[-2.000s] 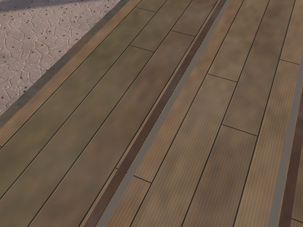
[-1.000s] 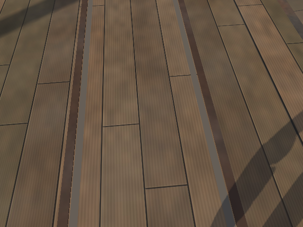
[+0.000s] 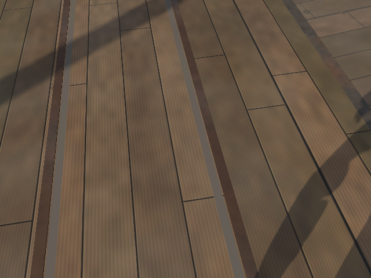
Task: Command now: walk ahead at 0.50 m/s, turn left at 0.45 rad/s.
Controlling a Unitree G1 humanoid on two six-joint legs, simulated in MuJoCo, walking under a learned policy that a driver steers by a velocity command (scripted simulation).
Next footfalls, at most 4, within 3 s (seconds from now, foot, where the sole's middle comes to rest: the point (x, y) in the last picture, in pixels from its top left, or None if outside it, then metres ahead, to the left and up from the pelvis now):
0.32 left None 0.32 0.16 -0.78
0.80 right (185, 236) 0.65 0.06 -0.78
1.26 left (95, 222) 0.71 0.42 -0.78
1.76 right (140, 150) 1.07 0.28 -0.78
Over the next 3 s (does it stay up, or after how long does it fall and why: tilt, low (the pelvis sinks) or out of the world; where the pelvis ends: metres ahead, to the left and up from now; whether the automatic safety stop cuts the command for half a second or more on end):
stays up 1.55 0.29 0.00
